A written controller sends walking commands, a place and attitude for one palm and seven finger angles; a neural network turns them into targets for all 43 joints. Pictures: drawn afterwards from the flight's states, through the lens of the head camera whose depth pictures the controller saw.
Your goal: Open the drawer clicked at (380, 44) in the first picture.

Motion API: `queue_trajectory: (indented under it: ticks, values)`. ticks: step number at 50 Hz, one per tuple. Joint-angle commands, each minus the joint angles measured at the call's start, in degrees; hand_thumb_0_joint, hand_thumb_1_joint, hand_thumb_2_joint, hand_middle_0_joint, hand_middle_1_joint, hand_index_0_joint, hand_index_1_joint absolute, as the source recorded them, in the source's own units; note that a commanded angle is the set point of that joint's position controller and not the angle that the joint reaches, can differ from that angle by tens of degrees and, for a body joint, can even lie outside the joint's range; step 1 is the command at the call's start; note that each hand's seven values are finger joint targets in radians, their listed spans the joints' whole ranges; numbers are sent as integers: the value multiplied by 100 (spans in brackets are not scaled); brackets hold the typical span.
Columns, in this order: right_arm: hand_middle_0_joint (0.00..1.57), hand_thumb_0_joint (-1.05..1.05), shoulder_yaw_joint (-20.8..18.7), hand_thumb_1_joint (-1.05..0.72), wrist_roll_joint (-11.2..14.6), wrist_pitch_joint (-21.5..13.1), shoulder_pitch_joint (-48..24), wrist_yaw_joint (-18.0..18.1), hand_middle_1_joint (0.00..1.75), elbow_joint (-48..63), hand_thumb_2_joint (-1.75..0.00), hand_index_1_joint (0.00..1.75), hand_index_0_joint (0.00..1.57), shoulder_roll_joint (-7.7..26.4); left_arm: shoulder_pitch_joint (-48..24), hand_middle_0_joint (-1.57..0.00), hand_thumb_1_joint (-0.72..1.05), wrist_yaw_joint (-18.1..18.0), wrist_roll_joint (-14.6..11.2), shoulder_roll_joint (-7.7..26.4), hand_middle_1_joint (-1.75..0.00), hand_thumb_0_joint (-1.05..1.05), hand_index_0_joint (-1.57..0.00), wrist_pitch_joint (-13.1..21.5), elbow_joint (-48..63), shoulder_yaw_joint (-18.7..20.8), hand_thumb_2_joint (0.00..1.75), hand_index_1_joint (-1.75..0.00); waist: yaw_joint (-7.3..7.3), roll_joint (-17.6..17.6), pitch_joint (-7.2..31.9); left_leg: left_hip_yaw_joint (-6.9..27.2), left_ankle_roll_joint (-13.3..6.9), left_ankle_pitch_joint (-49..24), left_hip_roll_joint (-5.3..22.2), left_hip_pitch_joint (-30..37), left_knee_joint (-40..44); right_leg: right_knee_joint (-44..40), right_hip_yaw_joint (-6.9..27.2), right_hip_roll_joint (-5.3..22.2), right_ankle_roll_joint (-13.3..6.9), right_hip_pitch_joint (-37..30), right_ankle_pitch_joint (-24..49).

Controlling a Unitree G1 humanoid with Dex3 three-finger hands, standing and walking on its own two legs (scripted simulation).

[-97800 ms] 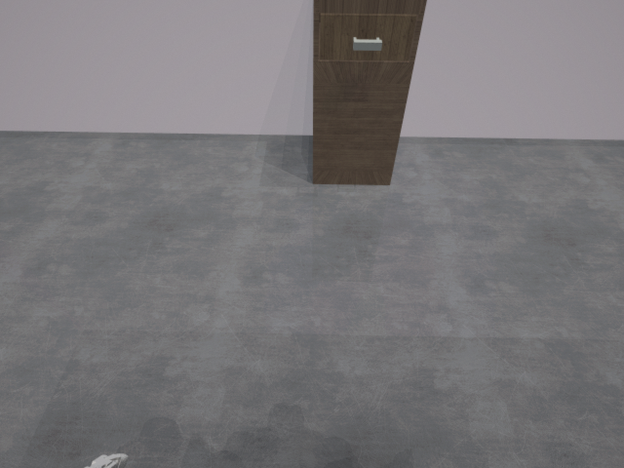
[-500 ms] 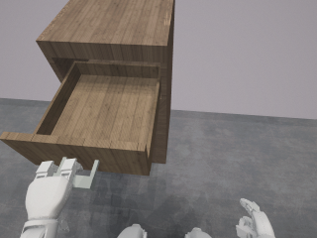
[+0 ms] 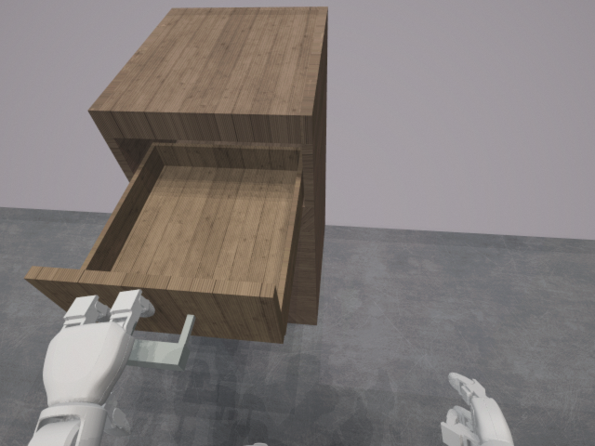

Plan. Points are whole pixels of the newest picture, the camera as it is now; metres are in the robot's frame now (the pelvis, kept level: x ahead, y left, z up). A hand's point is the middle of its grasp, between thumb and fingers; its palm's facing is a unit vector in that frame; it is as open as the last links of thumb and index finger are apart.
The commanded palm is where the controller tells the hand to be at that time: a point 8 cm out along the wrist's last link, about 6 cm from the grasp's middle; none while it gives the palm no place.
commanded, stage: lift the hand off the handle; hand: left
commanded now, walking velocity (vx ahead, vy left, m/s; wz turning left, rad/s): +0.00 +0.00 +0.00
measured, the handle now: (155, 336) +0.26 +0.24 -0.02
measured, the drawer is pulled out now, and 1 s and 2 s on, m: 0.30 0.30 0.30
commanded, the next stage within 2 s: draw the hand back to the body in 0.90 s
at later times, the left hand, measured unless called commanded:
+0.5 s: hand (89, 337) +0.21 +0.26 +0.09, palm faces +0.07 -0.06 -1.00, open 13.9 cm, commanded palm +0.18 +0.26 +0.14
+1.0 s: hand (73, 323) +0.21 +0.26 +0.13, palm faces +0.03 -0.08 -1.00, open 13.9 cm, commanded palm +0.19 +0.26 +0.18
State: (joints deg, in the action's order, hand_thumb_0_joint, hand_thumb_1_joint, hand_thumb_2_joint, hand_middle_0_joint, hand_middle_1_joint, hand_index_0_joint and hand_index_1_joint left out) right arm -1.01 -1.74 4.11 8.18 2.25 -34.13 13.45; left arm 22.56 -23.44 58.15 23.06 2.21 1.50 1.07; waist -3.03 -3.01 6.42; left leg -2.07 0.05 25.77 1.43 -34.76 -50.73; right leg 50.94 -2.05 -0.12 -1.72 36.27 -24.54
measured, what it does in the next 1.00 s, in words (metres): stands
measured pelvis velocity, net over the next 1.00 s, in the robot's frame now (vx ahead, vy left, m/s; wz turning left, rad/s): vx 0.01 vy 0.01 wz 0.01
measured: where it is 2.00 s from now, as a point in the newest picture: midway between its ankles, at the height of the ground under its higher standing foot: outside the picture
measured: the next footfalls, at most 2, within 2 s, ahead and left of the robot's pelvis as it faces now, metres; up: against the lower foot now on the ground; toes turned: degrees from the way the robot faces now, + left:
none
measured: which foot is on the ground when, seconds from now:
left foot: down 0.00-1.00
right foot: down 0.00-1.00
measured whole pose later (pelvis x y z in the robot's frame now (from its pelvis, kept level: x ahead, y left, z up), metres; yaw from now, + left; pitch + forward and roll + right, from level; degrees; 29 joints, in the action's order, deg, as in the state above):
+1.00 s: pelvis +0.01 +0.01 +0.04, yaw +0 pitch +1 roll +0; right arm 1.0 -0.4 4.8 6.2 1.0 -33.7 14.4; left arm 22.1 -5.3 50.9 28.4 0.3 17.8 2.7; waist -6.1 -5.4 1.2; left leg -1.9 -0.4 17.9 0.5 -14.5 -31.1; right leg 31.1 -2.2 0.1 -0.9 15.6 -16.7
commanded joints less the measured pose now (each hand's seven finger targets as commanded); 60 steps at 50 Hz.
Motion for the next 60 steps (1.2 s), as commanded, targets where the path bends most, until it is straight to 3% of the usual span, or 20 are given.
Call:
queue_trajectory:
  ticks: [1,6,12,14,15,17,25,27,31,35,36,40,42,43,44,46,48,50,53,60]
  values:
    - [20,0,-162,-90,-19,-235,-657,38,30,900,-90,30,20,559,-363,-30,-50,-124,-45,1275,-120,0,-30,50,1159,920,30,-120,-101,176,883,63,-138,-1226,-268,817,829,-1080,203,-86,-29,-743,1336]
    - [20,0,-172,-90,12,-248,-701,1,30,927,-90,30,20,535,-159,-30,-50,40,-185,1169,-120,0,-30,40,1488,861,30,-120,-128,46,973,51,-122,-1628,-252,1129,967,-1175,214,-80,-19,-1031,1776]
    - [20,0,-132,-90,14,-247,-794,0,30,917,-90,30,20,550,-338,-30,-50,333,-301,1224,-120,0,-30,47,1685,815,30,-120,-91,135,581,104,-133,-1517,-239,1237,1207,-1416,192,-66,15,-1124,1624]
    - [20,0,-154,-90,5,-259,-776,17,30,896,-90,30,20,544,-329,-30,-50,387,-279,1443,-120,0,-30,109,1778,1034,30,-120,-159,68,713,93,-134,-1647,-238,1391,1236,-1461,220,-70,7,-1225,1718]
    - [20,0,-144,-90,-1,-246,-758,14,30,909,-90,30,20,560,-321,-30,-50,423,-315,1406,-120,0,-30,109,1893,1000,30,-120,-159,24,812,94,-120,-1768,-239,1479,1265,-1499,223,-69,1,-1326,1821]
    - [20,0,-129,-90,16,-261,-790,1,30,893,-90,30,20,532,-484,-30,-50,489,-372,1284,-120,0,-30,133,1940,857,30,-120,-100,75,601,120,-120,-1700,-229,1491,1334,-1540,152,-68,20,-1262,1697]
    - [20,0,-97,-90,48,-223,-839,-62,30,984,-90,30,20,560,-37,-30,-50,725,-473,1458,-120,0,-30,-64,2404,1048,30,-120,-290,-49,824,114,-61,-2432,-157,1832,1621,-1723,164,-51,18,-1841,2295]
    - [20,0,-62,-90,77,-183,-897,-80,30,969,-90,30,20,544,-64,-30,-50,824,-510,1402,-120,0,-30,-161,2399,971,30,-120,-236,173,499,103,-68,-2288,-164,1750,1701,-1796,123,-52,49,-1807,2219]
    - [20,0,-19,-90,85,-189,-902,-99,30,1075,-90,30,20,565,66,-30,-50,967,-584,1436,-120,0,-30,-252,2819,965,30,-120,-308,-46,619,77,-75,-2417,-124,1983,1855,-1936,116,-1,69,-2018,2239]
    - [20,0,-1,-90,114,-161,-979,-65,30,1049,-90,30,20,612,-81,-30,-50,1135,-679,1666,-120,0,-30,-289,2806,1177,30,-120,-287,104,398,93,-75,-2264,-118,2056,2022,-2169,156,-21,62,-2137,2117]
    - [20,0,28,-90,99,-165,-968,-80,30,1051,-90,30,20,588,-280,-30,-50,1190,-676,1548,-120,0,-30,-281,2911,997,30,-120,-254,85,324,88,-92,-2163,-132,2076,2055,-2197,104,26,86,-2090,2018]
    - [20,0,9,-90,135,-198,-1038,-42,30,1046,-90,30,20,597,-495,-30,-50,1373,-784,1628,-120,0,-30,-243,2971,1035,30,-120,-248,26,309,100,-93,-2144,-126,2297,2175,-2412,141,4,75,-2196,1924]
    - [20,0,5,-90,119,-189,-968,-58,30,933,-90,30,20,572,-555,-30,-50,1499,-790,1441,-120,0,-30,-234,2607,845,30,-120,-214,304,3,92,-100,-2044,-143,2194,2267,-2468,46,-4,87,-2126,1811]
    - [20,0,13,-90,110,-197,-949,-66,30,968,-90,30,20,605,-596,-30,-50,1559,-778,1445,-120,0,-30,-213,2637,807,30,-120,-249,265,88,88,-114,-2105,-147,2225,2290,-2460,36,11,96,-2185,1899]
    - [20,0,6,-90,121,-179,-977,-64,30,949,-90,30,20,617,-614,-30,-50,1571,-734,1659,-120,0,-30,-212,2589,984,30,-120,-289,183,127,83,-93,-2137,-144,2227,2329,-2466,54,3,79,-2254,1909]
    - [20,0,36,-90,110,-193,-986,-101,30,1009,-90,30,20,597,-653,-30,-50,1618,-722,1560,-120,0,-30,-195,2771,877,30,-120,-316,-17,371,58,-90,-2211,-145,2313,2335,-2462,58,38,65,-2380,1958]
    - [20,0,4,-90,110,-186,-974,-90,30,999,-90,30,20,611,-450,-30,-50,1607,-749,1631,-120,0,-30,-143,2661,1026,30,-120,-351,150,310,39,-95,-2312,-158,2307,2324,-2482,78,11,68,-2423,2120]
    - [20,0,20,-90,143,-206,-1090,-99,30,1049,-90,30,20,635,-360,-30,-50,1559,-788,1781,-120,0,-30,-100,2810,1234,30,-120,-358,-33,326,74,-67,-2324,-124,2336,2325,-2520,158,-7,37,-2447,2151]
    - [20,0,-1,-90,113,-184,-972,-94,30,1015,-90,30,20,640,-400,-30,-50,1498,-798,1853,-120,0,-30,-6,2892,1342,30,-120,-355,34,365,47,-80,-2383,-135,2326,2316,-2497,115,29,53,-2464,2245]
    - [20,0,-30,-90,177,-217,-1048,-108,30,1086,-90,30,20,680,104,-30,-50,1493,-1013,1803,-120,0,-30,22,3014,1430,30,-120,-319,-122,351,50,-63,-2374,-97,2382,2300,-2548,146,25,51,-2407,2237]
